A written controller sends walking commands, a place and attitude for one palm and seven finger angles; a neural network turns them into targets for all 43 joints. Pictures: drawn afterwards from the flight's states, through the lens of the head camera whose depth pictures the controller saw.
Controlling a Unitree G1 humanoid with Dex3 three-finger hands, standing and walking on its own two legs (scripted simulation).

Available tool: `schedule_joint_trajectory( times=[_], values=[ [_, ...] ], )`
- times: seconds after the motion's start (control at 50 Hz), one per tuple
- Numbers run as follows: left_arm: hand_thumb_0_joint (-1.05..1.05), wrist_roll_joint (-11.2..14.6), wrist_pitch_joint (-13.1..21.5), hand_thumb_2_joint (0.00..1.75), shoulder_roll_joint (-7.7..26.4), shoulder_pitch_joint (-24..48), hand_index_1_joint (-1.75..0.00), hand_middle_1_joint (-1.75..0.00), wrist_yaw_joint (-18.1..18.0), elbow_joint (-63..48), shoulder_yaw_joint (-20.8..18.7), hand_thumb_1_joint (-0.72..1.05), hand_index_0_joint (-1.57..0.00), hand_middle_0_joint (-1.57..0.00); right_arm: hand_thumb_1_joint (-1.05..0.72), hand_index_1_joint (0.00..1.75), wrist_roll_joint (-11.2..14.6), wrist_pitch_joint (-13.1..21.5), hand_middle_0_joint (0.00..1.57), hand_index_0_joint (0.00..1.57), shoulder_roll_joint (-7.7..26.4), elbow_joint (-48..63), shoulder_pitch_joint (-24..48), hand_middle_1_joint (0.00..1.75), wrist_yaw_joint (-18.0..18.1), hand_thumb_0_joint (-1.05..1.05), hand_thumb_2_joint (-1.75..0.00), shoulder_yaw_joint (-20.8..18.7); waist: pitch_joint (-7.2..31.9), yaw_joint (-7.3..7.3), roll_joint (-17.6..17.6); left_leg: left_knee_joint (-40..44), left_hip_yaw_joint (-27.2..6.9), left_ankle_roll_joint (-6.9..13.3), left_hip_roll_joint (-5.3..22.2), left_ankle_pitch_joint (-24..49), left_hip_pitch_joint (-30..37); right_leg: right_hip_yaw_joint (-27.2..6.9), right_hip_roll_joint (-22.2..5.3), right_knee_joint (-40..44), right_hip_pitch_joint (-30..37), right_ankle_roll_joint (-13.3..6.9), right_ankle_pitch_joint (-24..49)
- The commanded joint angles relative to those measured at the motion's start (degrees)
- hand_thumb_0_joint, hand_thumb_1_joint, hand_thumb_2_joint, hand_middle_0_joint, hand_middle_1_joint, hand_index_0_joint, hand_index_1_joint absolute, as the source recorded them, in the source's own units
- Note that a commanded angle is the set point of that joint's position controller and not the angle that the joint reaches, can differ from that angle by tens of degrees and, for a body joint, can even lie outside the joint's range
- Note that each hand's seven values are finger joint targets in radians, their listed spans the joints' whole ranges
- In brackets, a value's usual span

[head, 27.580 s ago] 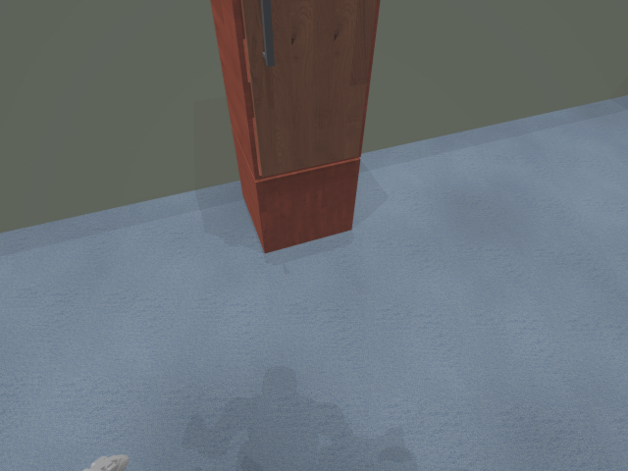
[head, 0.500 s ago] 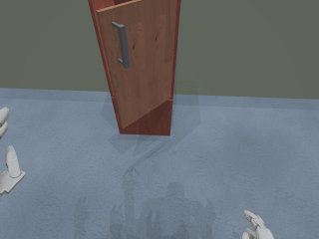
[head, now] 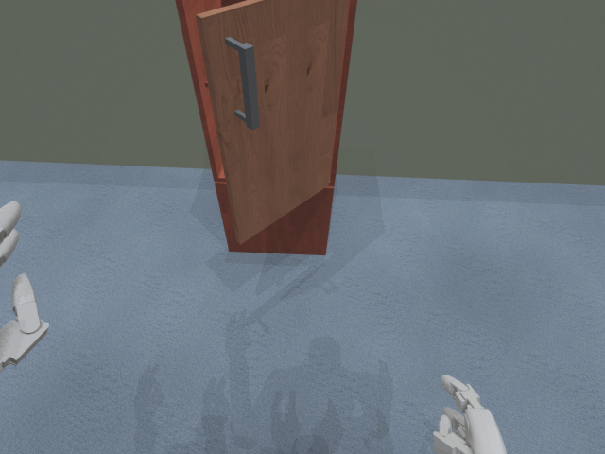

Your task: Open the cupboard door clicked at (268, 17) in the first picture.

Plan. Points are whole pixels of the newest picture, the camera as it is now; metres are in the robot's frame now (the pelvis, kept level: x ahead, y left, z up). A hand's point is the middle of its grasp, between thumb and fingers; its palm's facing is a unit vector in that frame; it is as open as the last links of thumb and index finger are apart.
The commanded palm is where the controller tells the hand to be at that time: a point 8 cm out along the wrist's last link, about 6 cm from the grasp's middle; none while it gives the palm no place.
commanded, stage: stop stepping back and stand still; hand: left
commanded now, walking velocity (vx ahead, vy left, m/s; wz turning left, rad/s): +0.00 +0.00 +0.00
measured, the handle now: (242, 85) +0.70 +0.16 +0.13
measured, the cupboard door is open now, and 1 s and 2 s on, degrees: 46 46 46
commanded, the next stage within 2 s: let the arm hang, fingers relaxed in 0.18 s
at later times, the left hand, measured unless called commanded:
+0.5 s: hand out of the picture +0.11 +0.22 -0.12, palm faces -0.02 -0.94 -0.33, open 7.4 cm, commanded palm none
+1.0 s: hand out of the picture +0.00 +0.22 -0.15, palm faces +0.02 -0.94 -0.34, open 7.3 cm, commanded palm none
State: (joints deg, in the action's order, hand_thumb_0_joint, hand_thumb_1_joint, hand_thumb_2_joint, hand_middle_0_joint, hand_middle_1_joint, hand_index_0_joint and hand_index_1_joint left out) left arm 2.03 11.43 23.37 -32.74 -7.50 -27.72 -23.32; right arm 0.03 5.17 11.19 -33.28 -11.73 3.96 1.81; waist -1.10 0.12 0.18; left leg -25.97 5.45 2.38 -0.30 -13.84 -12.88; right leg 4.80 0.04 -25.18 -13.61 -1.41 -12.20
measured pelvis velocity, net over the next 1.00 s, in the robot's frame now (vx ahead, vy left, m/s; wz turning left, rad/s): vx -0.01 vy -0.01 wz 0.02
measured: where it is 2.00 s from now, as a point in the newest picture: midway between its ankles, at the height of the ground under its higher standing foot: outside the picture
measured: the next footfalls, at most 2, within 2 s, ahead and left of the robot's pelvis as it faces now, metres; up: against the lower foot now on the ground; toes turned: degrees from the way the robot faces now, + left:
none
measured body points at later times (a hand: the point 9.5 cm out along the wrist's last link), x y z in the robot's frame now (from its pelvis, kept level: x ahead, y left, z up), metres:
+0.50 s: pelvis -0.02 +0.01 -0.01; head +0.00 -0.02 +0.44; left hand +0.11 +0.27 -0.10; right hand +0.11 -0.26 -0.14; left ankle +0.00 +0.09 -0.74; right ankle +0.01 -0.10 -0.74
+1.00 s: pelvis -0.01 -0.01 +0.00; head +0.00 -0.03 +0.45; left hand +0.00 +0.27 -0.13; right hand +0.01 -0.26 -0.16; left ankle +0.00 +0.09 -0.74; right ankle +0.01 -0.10 -0.74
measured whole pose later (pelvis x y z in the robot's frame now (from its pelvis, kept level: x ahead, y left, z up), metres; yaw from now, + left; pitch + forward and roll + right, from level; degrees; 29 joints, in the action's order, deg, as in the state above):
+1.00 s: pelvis -0.01 -0.01 +0.00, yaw +1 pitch -1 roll +0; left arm -0.6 0.4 15.8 -12.6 -0.8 64.6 -0.6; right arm -1.0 -1.0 14.3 -63.9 -13.0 0.2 0.0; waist -2.5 0.2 -2.9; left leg -22.2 3.8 1.7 -0.2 -10.7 -10.3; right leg 3.6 1.7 -21.1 -10.5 -2.8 -9.5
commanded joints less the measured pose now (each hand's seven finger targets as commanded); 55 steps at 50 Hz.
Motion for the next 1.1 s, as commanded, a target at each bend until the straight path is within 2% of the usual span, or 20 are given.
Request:
schedule_joint_trajectory(
  times=[0.0, 0.14, 0.24, 0.26, 0.28, 0.3, 0.32, 0.36, 0.4, 0.42, 0.44, 0.46, 0.48, 0.54, 0.58, 0.66, 0.72, 0.78, 0.88, 1.08],
  values=[
    [0.00, 0.6, 3.3, 0.90, 9.3, 1.1, -0.30, -0.30, -1.4, -10.5, -7.1, 0.90, -0.20, -0.20, -0.90, 0.30, 0.3, 2.9, 0.20, 0.20, 7.5, 8.8, 4.9, 0.30, 1.1, 0.00, -0.90, -3.5, 7.4, 0.10, -3.7, 6.0, -8.4, -2.4, 7.1, 14.0, -0.5, -5.1, -3.9, 0.3, 6.5, 0.8, 12.0],
    [0.00, 0.5, 3.3, 0.90, 8.9, 1.5, -0.30, -0.30, -1.3, -8.3, -6.8, 0.90, -0.20, -0.20, -0.90, 0.30, 0.4, 2.8, 0.20, 0.20, 7.9, 8.3, 4.9, 0.30, 1.2, 0.00, -0.90, -3.7, 6.0, 0.13, -1.9, 6.7, -8.3, -2.1, 6.5, 7.3, -1.5, -6.5, -4.5, 2.4, 5.5, 0.7, 8.7],
    [0.00, 0.1, 3.5, 0.90, 9.1, 2.6, -0.30, -0.30, -1.6, -9.9, -6.7, 0.90, -0.20, -0.20, -0.90, 0.30, 0.2, 2.9, 0.20, 0.20, 7.9, 8.3, 4.9, 0.30, 1.3, 0.00, -0.90, -3.8, 5.9, 0.01, -3.8, 7.3, -8.5, -1.9, 6.3, 4.4, -2.2, -6.6, -4.4, 2.8, 5.5, 0.6, 6.4],
    [0.00, -4.2, -4.3, 0.90, 0.4, 7.3, -0.30, -0.30, 6.4, 35.7, 16.9, 0.90, -0.20, -0.20, -0.90, 0.30, 0.5, 5.9, 0.20, 0.20, 19.1, -6.3, 6.1, 0.30, -4.1, 0.00, -0.90, -6.7, -1.7, 3.07, -5.4, -1.2, -12.0, 0.7, 8.6, 13.5, -7.0, -3.6, -6.8, -5.7, -5.3, 0.0, 8.8],
    [0.00, -3.8, -9.6, 0.90, -1.1, 7.7, -0.30, -0.30, 7.3, 37.1, 15.3, 0.90, -0.20, -0.20, -0.90, 0.30, 0.4, 1.5, 0.20, 0.20, 15.8, -6.5, 1.5, 0.30, -4.4, 0.00, -0.90, -6.6, 3.8, 2.32, -6.3, 1.3, -11.4, 0.0, 9.1, 17.4, -4.4, -5.5, -5.4, -5.5, -4.4, -0.2, 2.9],
    [0.00, -3.9, -10.9, 0.90, -2.0, 7.7, -0.30, -0.30, 7.3, 36.5, 15.8, 0.90, -0.20, -0.20, -0.90, 0.30, 0.2, 0.3, 0.20, 0.20, 15.5, -5.7, 0.7, 0.30, -4.1, 0.00, -0.90, -6.6, 3.6, 2.06, -7.0, 1.8, -11.6, 0.6, 10.3, 19.9, -3.6, -4.9, -4.1, -7.4, -5.1, 0.1, -1.1],
    [0.00, -3.7, -11.1, 0.90, -2.7, 9.2, -0.30, -0.30, 7.3, 38.2, 16.2, 0.90, -0.20, -0.20, -0.90, 0.30, -0.1, -0.3, 0.20, 0.20, 14.8, -5.9, 1.2, 0.30, -4.0, 0.00, -0.90, -6.0, 5.8, 1.74, -5.7, 2.9, -14.3, 2.4, 11.7, 15.1, -5.8, -5.1, -3.2, -10.5, -4.7, 0.1, -7.5],
    [0.00, -4.0, -11.0, 0.90, -0.8, 11.3, -0.30, -0.30, 7.3, 43.7, 16.7, 0.90, -0.20, -0.20, -0.90, 0.30, -1.0, -1.1, 0.20, 0.20, 15.0, -5.8, 2.4, 0.30, -3.9, 0.00, -0.90, -5.2, 6.1, 0.74, 0.7, 3.9, -16.3, 4.0, 12.1, 13.0, -6.5, -6.7, -3.0, -10.8, -2.7, -0.3, -7.6],
    [0.00, -4.4, -10.6, 0.90, 1.3, 12.9, -0.30, -0.30, 7.2, 50.6, 17.1, 0.90, -0.20, -0.20, -0.90, 0.30, -1.2, -1.6, 0.20, 0.20, 14.9, -7.6, 3.3, 0.30, -3.9, 0.00, -0.90, -4.9, 7.3, -0.58, 9.0, 1.0, -13.1, 2.7, 8.9, 11.9, -6.9, -8.8, -4.6, -4.6, 2.2, -1.4, 2.8],
    [0.00, -4.5, -10.6, 0.90, 2.4, 14.7, -0.30, -0.30, 7.2, 53.8, 17.6, 0.90, -0.20, -0.20, -0.90, 0.30, -1.0, -2.1, 0.20, 0.20, 14.8, -8.5, 3.1, 0.30, -4.0, 0.00, -0.90, -4.9, 6.5, -0.20, 10.4, -0.6, -11.2, 1.7, 6.3, 8.6, -5.8, -11.4, -6.8, -1.6, 1.9, -2.3, 5.8],
    [0.00, -4.3, -10.7, 0.90, 3.3, 17.0, -0.30, -0.30, 7.3, 56.9, 18.3, 0.90, -0.20, -0.20, -0.90, 0.30, -0.9, -2.8, 0.20, 0.20, 14.4, -9.8, 2.8, 0.30, -4.0, 0.00, -0.90, -4.8, 5.1, 0.62, 11.3, -1.9, -9.6, 1.0, 4.2, 3.8, -3.5, -13.3, -9.1, 1.5, -1.1, -3.4, 3.6],
    [0.00, -4.1, -10.8, 0.90, 3.6, 19.2, -0.30, -0.30, 7.2, 60.0, 19.0, 0.90, -0.20, -0.20, -0.90, 0.30, -1.0, -3.4, 0.20, 0.20, 14.2, -11.2, 2.3, 0.30, -4.0, 0.00, -0.90, -4.6, 3.5, 1.36, 10.5, -2.1, -8.5, 0.6, 3.2, 2.0, -1.3, -14.4, -9.9, 3.6, -3.7, -4.3, 1.3],
    [0.00, -3.8, -10.8, 0.90, 3.3, 20.8, -0.30, -0.30, 7.1, 62.7, 19.6, 0.90, -0.20, -0.20, -0.90, 0.30, -1.1, -3.8, 0.20, 0.20, 14.0, -12.6, 2.0, 0.30, -4.1, 0.00, -0.90, -4.4, 2.4, 1.76, 7.0, -1.4, -8.4, 0.4, 3.2, 2.0, 0.7, -14.1, -9.6, 4.4, -5.6, -4.5, -1.4],
    [0.00, -3.1, -10.7, 0.90, 2.1, 20.4, -0.30, -0.30, 6.9, 70.2, 21.0, 0.90, -0.20, -0.20, -0.90, 0.30, -1.2, -4.4, 0.20, 0.20, 12.8, -16.2, 2.1, 0.30, -4.1, 0.00, -0.90, -3.6, 0.7, 0.94, -4.8, 3.7, -9.9, 0.4, 5.1, 1.4, -0.2, -12.8, -7.0, 4.8, -3.4, -3.3, -5.0],
    [0.00, -2.9, -10.5, 0.90, 1.4, 18.7, -0.30, -0.30, 6.8, 75.0, 21.4, 0.90, -0.20, -0.20, -0.90, 0.30, -1.1, -4.4, 0.20, 0.20, 12.5, -18.0, 1.9, 0.30, -3.9, 0.00, -0.90, -3.4, 2.3, 0.18, -8.0, 6.0, -10.6, 0.3, 5.8, 0.1, -1.1, -11.8, -6.2, 4.5, 0.6, -3.0, -2.8],
    [0.00, -2.6, -10.2, 0.90, 0.7, 17.6, -0.30, -0.30, 6.6, 81.7, 21.5, 0.90, -0.20, -0.20, -0.90, 0.30, -0.9, -4.6, 0.20, 0.20, 11.7, -21.9, -0.2, 0.30, -3.4, 0.00, -0.90, -3.4, 4.7, -0.04, -7.0, 6.4, -9.9, 0.0, 6.1, 0.6, 0.5, -11.1, -6.7, 6.4, 4.1, -3.1, -1.0],
    [0.00, -2.6, -10.2, 0.90, 0.3, 18.5, -0.30, -0.30, 6.6, 84.8, 21.5, 0.90, -0.20, -0.20, -0.90, 0.30, -0.8, -5.1, 0.20, 0.20, 11.4, -24.2, -1.9, 0.30, -3.2, 0.00, -0.90, -3.6, 0.9, 0.40, -2.4, 7.0, -9.7, 0.1, 6.3, -1.0, 0.6, -10.9, -6.7, 8.9, 1.7, -3.1, -4.4],
    [0.00, -2.5, -10.2, 0.90, 0.2, 19.1, -0.30, -0.30, 6.4, 87.1, 21.7, 0.90, -0.20, -0.20, -0.90, 0.30, -0.8, -5.1, 0.20, 0.20, 11.4, -26.1, -3.0, 0.30, -3.0, 0.00, -0.90, -3.7, -1.1, 0.54, -1.6, 7.6, -9.4, 0.1, 6.5, -0.1, 1.1, -10.7, -6.7, 9.7, 0.9, -3.0, -4.4],
    [0.00, -2.6, -10.1, 0.90, 1.0, 19.9, -0.30, -0.30, 6.3, 89.1, 21.5, 0.90, -0.20, -0.20, -0.90, 0.30, -0.8, -5.1, 0.20, 0.20, 11.8, -27.8, -3.2, 0.30, -3.0, 0.00, -0.90, -3.8, -1.0, 0.48, 1.4, 8.0, -9.1, 0.3, 6.6, 1.0, 2.2, -10.6, -6.8, 10.5, 1.5, -2.7, -4.4],
    [0.00, -2.7, -9.8, 0.90, 2.0, 22.7, -0.30, -0.30, 6.1, 89.6, 21.1, 0.90, -0.20, -0.20, -0.90, 0.30, -0.9, -4.8, 0.20, 0.20, 12.5, -28.9, -0.4, 0.30, -3.1, 0.00, -0.90, -3.9, -1.6, 0.27, 1.2, 9.3, -9.2, 0.1, 7.0, 4.9, 3.1, -10.2, -6.9, 10.2, 3.3, -2.1, 1.1]
  ],
)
